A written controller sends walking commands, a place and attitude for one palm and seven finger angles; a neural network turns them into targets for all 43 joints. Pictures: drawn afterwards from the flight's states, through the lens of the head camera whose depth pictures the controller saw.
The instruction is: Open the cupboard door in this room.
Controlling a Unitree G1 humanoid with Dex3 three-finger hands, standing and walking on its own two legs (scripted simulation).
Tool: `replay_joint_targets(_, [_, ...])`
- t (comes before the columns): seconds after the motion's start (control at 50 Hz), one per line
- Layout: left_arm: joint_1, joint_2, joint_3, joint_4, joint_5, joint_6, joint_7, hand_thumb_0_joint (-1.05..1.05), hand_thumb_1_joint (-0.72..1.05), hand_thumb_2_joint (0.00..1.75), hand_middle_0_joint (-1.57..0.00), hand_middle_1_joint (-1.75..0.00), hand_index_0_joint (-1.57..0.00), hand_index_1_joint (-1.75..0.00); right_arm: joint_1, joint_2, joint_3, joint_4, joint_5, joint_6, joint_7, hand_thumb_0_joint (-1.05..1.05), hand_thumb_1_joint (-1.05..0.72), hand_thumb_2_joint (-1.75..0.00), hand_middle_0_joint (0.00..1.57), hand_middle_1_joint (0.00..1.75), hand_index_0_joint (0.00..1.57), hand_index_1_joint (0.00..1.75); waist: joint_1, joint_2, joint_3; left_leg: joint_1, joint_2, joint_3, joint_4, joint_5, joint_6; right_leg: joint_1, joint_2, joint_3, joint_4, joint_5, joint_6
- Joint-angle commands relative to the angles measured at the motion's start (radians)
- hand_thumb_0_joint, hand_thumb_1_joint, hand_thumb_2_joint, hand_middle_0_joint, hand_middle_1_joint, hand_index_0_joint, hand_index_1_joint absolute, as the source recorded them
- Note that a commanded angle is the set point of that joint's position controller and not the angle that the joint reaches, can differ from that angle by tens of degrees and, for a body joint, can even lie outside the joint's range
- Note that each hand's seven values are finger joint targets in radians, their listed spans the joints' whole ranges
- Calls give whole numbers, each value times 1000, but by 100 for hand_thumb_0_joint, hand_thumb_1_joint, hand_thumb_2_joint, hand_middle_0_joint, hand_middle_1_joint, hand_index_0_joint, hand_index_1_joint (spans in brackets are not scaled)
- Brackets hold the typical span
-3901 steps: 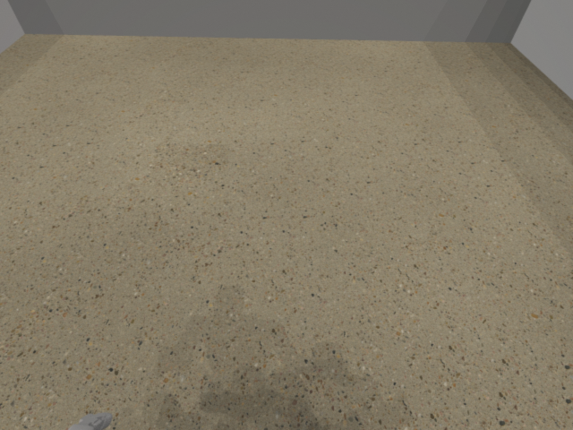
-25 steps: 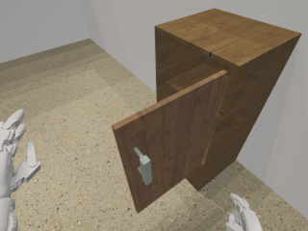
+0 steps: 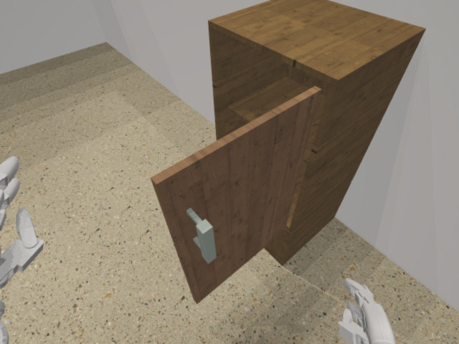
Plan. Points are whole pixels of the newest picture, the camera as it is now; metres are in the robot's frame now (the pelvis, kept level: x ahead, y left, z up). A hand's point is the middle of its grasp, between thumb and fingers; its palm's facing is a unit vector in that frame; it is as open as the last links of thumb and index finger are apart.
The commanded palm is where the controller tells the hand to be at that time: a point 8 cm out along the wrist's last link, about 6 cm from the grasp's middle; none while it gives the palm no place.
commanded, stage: step back with the hand held close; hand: left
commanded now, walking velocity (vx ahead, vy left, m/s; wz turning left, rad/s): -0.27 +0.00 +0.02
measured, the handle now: (200, 235) +0.32 +0.09 -0.02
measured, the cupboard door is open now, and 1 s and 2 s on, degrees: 90 90 90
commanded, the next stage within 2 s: stop stepping back and stand still in 1.14 s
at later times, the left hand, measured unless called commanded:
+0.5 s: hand (5, 296) +0.14 +0.27 +0.15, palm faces +0.46 -0.76 -0.46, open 7.4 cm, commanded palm +0.07 +0.31 +0.17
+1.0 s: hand out of the picture +0.07 +0.29 +0.17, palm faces +0.48 -0.72 -0.50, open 7.4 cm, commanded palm +0.01 +0.31 +0.17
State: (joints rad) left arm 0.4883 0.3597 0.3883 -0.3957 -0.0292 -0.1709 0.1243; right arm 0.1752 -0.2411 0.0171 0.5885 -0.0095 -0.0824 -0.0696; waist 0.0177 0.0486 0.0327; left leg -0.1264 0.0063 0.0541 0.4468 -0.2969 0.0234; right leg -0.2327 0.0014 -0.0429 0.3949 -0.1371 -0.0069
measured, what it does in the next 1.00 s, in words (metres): walks backwards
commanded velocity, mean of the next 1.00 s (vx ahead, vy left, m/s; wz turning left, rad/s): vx -0.33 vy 0.00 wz -0.01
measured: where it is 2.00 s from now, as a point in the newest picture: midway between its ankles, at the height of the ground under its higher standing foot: outside the picture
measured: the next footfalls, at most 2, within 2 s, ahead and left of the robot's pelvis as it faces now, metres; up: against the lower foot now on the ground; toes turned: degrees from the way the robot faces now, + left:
right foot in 1.20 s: -0.27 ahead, -0.12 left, +0.00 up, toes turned -1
left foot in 1.40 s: -0.16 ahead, +0.06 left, +0.00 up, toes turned -3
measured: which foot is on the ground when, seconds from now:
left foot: down 0.00-1.00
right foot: down 0.00-0.86, up 0.88-1.00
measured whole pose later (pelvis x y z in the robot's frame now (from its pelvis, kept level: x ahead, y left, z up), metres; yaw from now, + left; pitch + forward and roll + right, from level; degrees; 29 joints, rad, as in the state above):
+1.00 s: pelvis -0.12 +0.01 -0.01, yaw +2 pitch +2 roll -3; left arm 0.56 0.45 0.48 -0.55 -0.02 -0.24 0.17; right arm 0.19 -0.18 -0.02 0.62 -0.02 -0.13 -0.07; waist 0.01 0.00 0.02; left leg -0.43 0.02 0.00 0.52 -0.13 0.05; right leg -0.39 0.09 0.03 0.95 -0.44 0.02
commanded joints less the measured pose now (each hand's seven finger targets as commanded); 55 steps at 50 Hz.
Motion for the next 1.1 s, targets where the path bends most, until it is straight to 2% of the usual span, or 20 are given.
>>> replay_joint_targets(0.0, [34, 216, 151, -249, 0, -63, 24, 0, 90, 90, -20, -30, -20, -30, -88, -114, -61, -173, 8, -21, -20, 0, -90, -90, 20, 30, 20, 30, 1, -6, -204, -117, 60, -78, -58, 369, -10, 194, -73, 85, 71, 365, -15])
replay_joint_targets(0.1, [58, 229, 176, -272, 2, -61, 33, 0, 90, 90, -20, -30, -20, -30, -87, -111, -70, -194, 11, -4, -26, 0, -90, -90, 20, 30, 20, 30, 1, -6, -187, -208, 76, -99, -65, 311, -7, 182, -68, 90, 130, 330, -9])
replay_joint_targets(0.22, [25, 208, 168, -290, 27, -72, 46, 0, 90, 90, -20, -30, -20, -30, -70, -121, -73, -207, 5, -17, -34, 0, -90, -90, 20, 30, 20, 30, -2, 48, -107, -449, 122, -145, -135, 1, 48, 226, -39, 91, 242, 179, 11])
replay_joint_targets(0.3, [-29, 204, 161, -281, 42, -81, 55, 0, 90, 90, -20, -30, -20, -30, -46, -122, -76, -205, 6, -29, -38, 0, -90, -90, 20, 30, 20, 30, -18, -19, -58, -552, 98, -142, -85, -284, 66, 182, -73, 157, 202, 34, -5])
replay_joint_targets(0.38, [-42, 219, 163, -306, 35, -97, 62, 0, 90, 90, -20, -30, -20, -30, -30, -116, -70, -194, 8, -42, -31, 0, -90, -90, 20, 30, 20, 30, -27, -97, -71, -431, 43, -131, 35, -289, 48, 14, -133, 235, 40, -172, -37])
replay_joint_targets(0.44, [-34, 233, 175, -341, 32, -114, 68, 0, 90, 90, -20, -30, -20, -30, -35, -120, -64, -188, 7, -51, -30, 0, -90, -90, 20, 30, 20, 30, -27, -30, -78, -413, 63, -157, -9, -301, 51, -20, -109, 196, 53, -232, -26])
replay_joint_targets(0.52, [-17, 214, 197, -329, 55, -123, 72, 0, 90, 90, -20, -30, -20, -30, -42, -123, -68, -195, 5, -65, -37, 0, -90, -90, 20, 30, 20, 30, -8, 151, -84, -687, 205, -283, -238, -417, 105, 257, 24, 63, 398, -13, 29])
replay_joint_targets(0.58, [-7, 215, 199, -296, 53, -128, 60, 0, 90, 90, -20, -30, -20, -30, -45, -114, -74, -189, 3, -77, -31, 0, -90, -90, 20, 30, 20, 30, -12, 40, -56, -671, 165, -225, -122, -272, 93, 243, 10, 120, 340, 87, 14])
replay_joint_targets(0.66, [-18, 230, 174, -312, 26, -129, 48, 0, 90, 90, -20, -30, -20, -30, -29, -106, -81, -145, 1, -73, -13, 0, -90, -90, 20, 30, 20, 30, -33, -105, -156, -318, 32, -100, 123, 66, 7, 6, -133, 282, 103, 308, -55])
replay_joint_targets(0.7, [10, 246, 181, -320, 18, -125, 50, 0, 90, 90, -20, -30, -20, -30, -34, -96, -85, -141, 9, -62, -5, 0, -90, -90, 20, 30, 20, 30, -35, -152, -195, -236, 0, -75, 207, -14, -5, -69, -196, 334, 13, 182, -87])
replay_joint_targets(0.74, [39, 272, 203, -352, 12, -126, 56, 0, 90, 90, -20, -30, -20, -30, -43, -87, -82, -139, 13, -49, -3, 0, -90, -90, 20, 30, 20, 30, -29, -172, -197, -198, -15, -67, 240, -83, -7, -133, -226, 317, -53, 16, -100])
replay_joint_targets(0.76, [58, 289, 226, -356, 9, -125, 62, 0, 90, 90, -20, -30, -20, -30, -54, -88, -81, -136, 12, -43, -5, 0, -90, -90, 20, 30, 20, 30, -28, -126, -184, -175, -12, -76, 213, -69, -4, -172, -213, 294, -50, -20, -97])
replay_joint_targets(0.8, [77, 288, 238, -390, 8, -130, 64, 0, 90, 90, -20, -30, -20, -30, -70, -101, -78, -151, 8, -35, -14, 0, -90, -90, 20, 30, 20, 30, -28, -3, -151, -248, 61, -176, 7, -102, 30, -157, -90, 190, 64, -133, -30])
replay_joint_targets(0.84, [82, 261, 259, -397, 29, -147, 60, 0, 90, 90, -20, -30, -20, -30, -94, -132, -87, -170, -3, -55, -26, 0, -90, -90, 20, 30, 20, 30, -12, 280, -153, -639, 291, -403, -318, -429, 126, 187, 94, 56, 487, -149, 34])
replay_joint_targets(0.86, [66, 255, 245, -375, 34, -144, 58, 0, 90, 90, -20, -30, -20, -30, -104, -113, -87, -168, -8, -66, -32, 0, -90, -90, 20, 30, 20, 30, -17, 287, -130, -702, 344, -453, -379, -433, 160, 202, 112, 74, 672, -215, 31])
replay_joint_targets(0.88, [49, 253, 240, -382, 31, -137, 67, 0, 90, 90, -20, -30, -20, -30, -75, -95, -90, -150, -27, -77, -33, 0, -90, -90, 20, 30, 20, 30, -25, 152, -120, -602, 338, -432, -322, -283, 164, 92, 113, 98, 730, -290, 19])
replay_joint_targets(0.9, [28, 240, 225, -368, 23, -135, 66, 0, 90, 90, -20, -30, -20, -30, -70, -95, -96, -130, -18, -92, -26, 0, -90, -90, 20, 30, 20, 30, -18, 100, -127, -434, 314, -371, -247, -124, 158, -35, 90, 107, 706, -326, 18])
replay_joint_targets(0.96, [32, 175, 138, -335, 0, -118, 67, 0, 90, 90, -20, -30, -20, -30, -59, -84, -88, -82, -12, -125, -15, 0, -90, -90, 20, 30, 20, 30, -15, 141, -160, -105, 278, -269, -193, 166, 126, -179, 42, 75, 518, -380, 20])
replay_joint_targets(1.02, [-62, 178, 84, -359, -5, -94, 57, 0, 90, 90, -20, -30, -20, -30, -59, -94, -77, -46, -16, -134, -5, 0, -90, -90, 20, 30, 20, 30, -18, 156, -208, 25, 266, -253, -216, 284, 101, -141, 55, 52, 339, -391, 18])
replay_joint_targets(1.08, [-72, 212, 105, -375, -14, -81, 48, 0, 90, 90, -20, -30, -20, -30, -73, -93, -74, -46, -19, -125, 5, 0, -90, -90, 20, 30, 20, 30, -6, 188, -278, 104, 239, -204, -191, 450, 76, -71, 64, 28, 162, -326, 4])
